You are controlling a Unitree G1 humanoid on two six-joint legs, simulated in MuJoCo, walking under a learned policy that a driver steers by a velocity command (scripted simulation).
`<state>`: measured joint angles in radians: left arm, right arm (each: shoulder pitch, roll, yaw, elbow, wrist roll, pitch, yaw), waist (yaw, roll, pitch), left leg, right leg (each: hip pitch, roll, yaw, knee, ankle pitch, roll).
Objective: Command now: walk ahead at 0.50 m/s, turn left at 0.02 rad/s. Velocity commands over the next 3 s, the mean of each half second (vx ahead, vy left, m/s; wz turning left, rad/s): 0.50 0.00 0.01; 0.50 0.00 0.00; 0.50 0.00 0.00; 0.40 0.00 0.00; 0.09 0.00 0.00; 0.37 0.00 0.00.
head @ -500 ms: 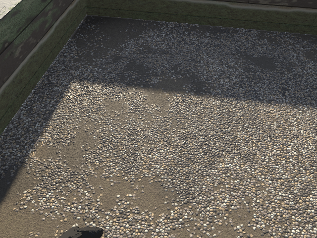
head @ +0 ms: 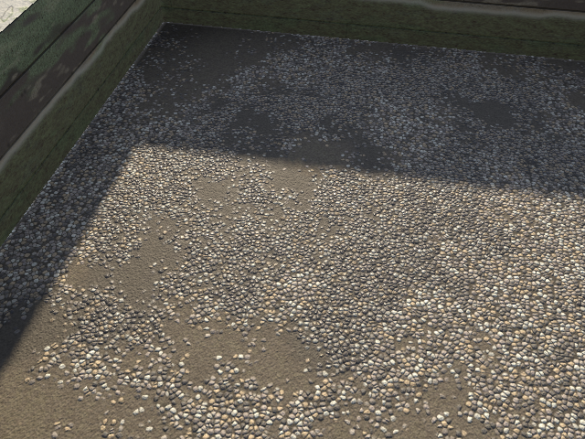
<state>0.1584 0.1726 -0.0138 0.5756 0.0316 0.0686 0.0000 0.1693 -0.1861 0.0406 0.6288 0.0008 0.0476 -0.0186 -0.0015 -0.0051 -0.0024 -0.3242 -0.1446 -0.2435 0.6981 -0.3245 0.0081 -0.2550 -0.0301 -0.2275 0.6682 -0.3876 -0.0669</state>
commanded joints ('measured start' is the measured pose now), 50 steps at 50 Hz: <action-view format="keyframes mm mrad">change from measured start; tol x2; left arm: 1 -94 60 14 -107 5 -15 1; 29 -93 46 5 -130 -2 -12 -1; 50 -46 61 -6 -117 -5 -39 -12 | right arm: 1 -66 -73 -16 -82 4 -15 -1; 50 -131 -70 -12 -73 0 1 -8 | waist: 1 -10 17 -57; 13 -6 -7 -49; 50 -6 2 -65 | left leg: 1 -145 54 6 -113 261 57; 8 -163 57 2 -117 247 54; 18 -138 55 30 -103 224 42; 50 -111 73 48 -74 237 40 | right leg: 1 165 -70 94 -114 68 26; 33 170 -90 101 -132 118 17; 50 163 -87 99 -109 198 20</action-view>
